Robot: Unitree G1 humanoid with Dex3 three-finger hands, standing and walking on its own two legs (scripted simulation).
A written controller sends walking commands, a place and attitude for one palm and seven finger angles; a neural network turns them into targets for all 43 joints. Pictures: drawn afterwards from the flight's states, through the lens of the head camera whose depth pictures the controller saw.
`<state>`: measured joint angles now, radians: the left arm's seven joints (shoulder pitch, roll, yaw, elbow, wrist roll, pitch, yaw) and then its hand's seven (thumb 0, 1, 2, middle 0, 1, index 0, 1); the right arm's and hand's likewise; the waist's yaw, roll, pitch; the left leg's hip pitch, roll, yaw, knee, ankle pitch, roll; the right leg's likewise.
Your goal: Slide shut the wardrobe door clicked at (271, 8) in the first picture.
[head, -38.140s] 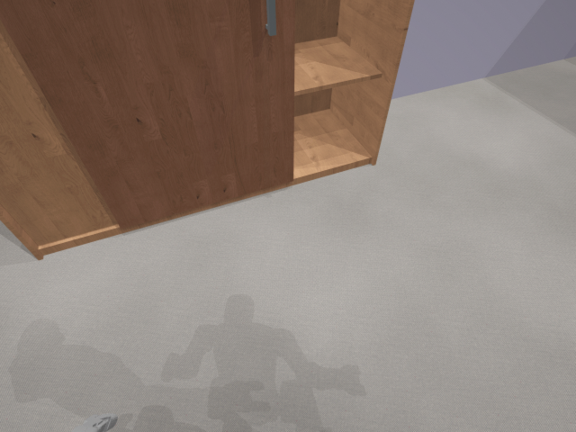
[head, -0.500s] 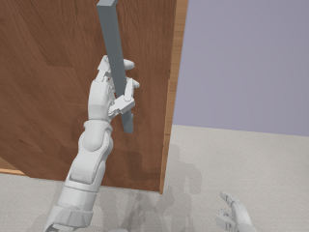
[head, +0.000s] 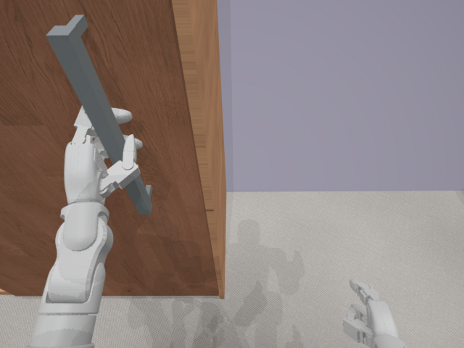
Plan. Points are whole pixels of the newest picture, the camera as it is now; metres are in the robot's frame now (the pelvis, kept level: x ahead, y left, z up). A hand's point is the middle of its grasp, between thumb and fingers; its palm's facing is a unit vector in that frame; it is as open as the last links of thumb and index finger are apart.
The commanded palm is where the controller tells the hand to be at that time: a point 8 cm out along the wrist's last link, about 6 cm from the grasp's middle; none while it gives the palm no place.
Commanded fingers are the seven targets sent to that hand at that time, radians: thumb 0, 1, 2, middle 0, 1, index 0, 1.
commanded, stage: stop walking and hold the door there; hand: left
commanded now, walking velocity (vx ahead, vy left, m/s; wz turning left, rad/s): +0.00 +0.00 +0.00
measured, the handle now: (120, 139) +0.37 +0.19 +0.18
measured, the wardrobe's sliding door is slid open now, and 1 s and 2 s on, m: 0.00 0.00 0.00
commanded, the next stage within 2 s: loosen the grip on the handle in 0.98 s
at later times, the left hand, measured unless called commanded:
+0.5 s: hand (128, 165) +0.33 +0.17 +0.17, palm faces +0.09 -0.99 -0.10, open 6.1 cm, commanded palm +0.30 +0.20 +0.18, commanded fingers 0.00 0.90 0.90 -0.45 -1.40 -0.45 -1.40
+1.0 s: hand (128, 165) +0.33 +0.17 +0.18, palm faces +0.06 -1.00 -0.07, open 6.1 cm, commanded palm +0.30 +0.20 +0.18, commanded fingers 0.00 0.90 0.90 -0.45 -1.40 -0.45 -1.40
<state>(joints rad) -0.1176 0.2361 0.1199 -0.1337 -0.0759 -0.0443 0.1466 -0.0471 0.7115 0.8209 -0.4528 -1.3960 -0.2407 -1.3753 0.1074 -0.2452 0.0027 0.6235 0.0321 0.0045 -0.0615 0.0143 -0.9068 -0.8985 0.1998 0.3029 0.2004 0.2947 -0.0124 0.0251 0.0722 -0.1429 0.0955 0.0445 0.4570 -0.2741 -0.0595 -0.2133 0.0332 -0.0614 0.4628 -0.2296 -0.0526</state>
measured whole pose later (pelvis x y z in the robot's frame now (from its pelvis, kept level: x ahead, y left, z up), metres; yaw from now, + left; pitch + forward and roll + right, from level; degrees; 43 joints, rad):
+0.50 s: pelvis -0.02 +0.05 +0.00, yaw -3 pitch -1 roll +0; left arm -0.17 0.19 0.04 -0.02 -0.07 -0.06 0.15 -0.02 0.72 0.75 -0.45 -1.40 -0.27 -1.38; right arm 0.20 -0.19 0.04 0.67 0.02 0.01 -0.08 0.01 -0.90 -0.90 0.20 0.30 0.20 0.29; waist -0.02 0.02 0.01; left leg -0.14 0.04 0.11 0.42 -0.26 0.00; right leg -0.23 -0.02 0.01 0.42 -0.17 0.02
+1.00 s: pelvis +0.00 +0.06 +0.00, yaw -1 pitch -1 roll +0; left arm -0.17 0.14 -0.04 -0.05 -0.06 -0.07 0.16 -0.01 0.74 0.77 -0.45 -1.40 -0.24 -1.38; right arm 0.12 -0.19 0.03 0.64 0.01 0.02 -0.07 0.01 -0.90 -0.90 0.20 0.30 0.20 0.30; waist 0.01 0.02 0.01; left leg -0.13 0.02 0.10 0.43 -0.28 0.02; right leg -0.21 -0.04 0.00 0.42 -0.19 0.04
